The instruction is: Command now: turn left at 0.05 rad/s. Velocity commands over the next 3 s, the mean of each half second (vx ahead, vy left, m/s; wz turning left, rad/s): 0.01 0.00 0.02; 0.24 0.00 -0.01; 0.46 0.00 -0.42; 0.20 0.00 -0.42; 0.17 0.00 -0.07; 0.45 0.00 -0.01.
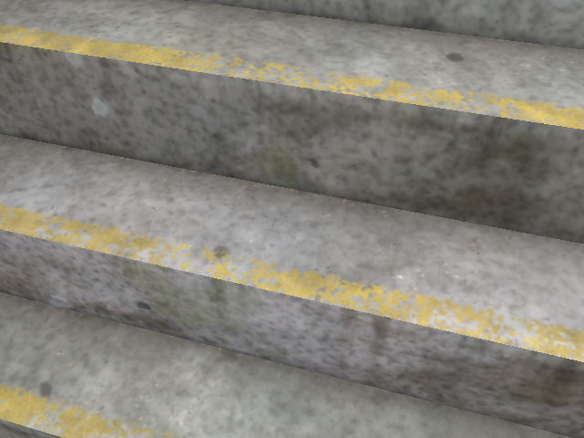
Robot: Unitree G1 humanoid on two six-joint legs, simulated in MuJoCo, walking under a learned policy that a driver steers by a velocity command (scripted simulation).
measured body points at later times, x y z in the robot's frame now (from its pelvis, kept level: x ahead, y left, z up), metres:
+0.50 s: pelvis +0.08 +0.05 +0.12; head +0.06 +0.07 +0.57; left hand +0.10 +0.28 -0.04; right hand +0.13 -0.17 -0.02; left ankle +0.13 +0.14 -0.60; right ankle +0.06 -0.11 -0.57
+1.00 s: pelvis +0.19 +0.09 +0.14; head +0.18 +0.10 +0.59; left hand +0.12 +0.31 -0.02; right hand +0.37 -0.13 +0.04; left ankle +0.20 +0.20 -0.56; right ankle +0.09 -0.08 -0.60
